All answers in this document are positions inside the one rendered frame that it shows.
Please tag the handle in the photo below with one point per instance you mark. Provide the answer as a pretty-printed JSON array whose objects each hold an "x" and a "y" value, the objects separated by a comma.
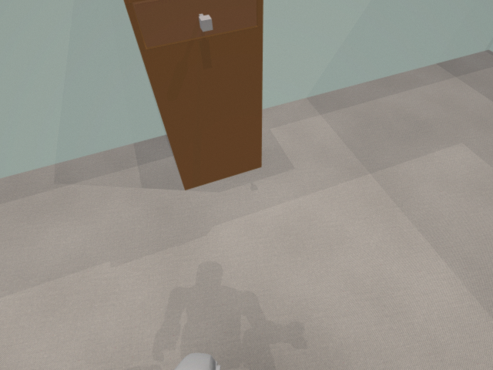
[{"x": 205, "y": 22}]

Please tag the drawer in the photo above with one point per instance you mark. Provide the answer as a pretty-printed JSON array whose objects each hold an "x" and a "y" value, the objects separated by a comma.
[{"x": 166, "y": 21}]

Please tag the cabinet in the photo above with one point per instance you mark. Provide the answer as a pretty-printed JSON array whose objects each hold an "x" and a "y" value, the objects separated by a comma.
[{"x": 209, "y": 94}]

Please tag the left robot thigh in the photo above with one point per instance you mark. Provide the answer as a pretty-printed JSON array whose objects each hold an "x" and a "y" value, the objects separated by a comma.
[{"x": 198, "y": 361}]

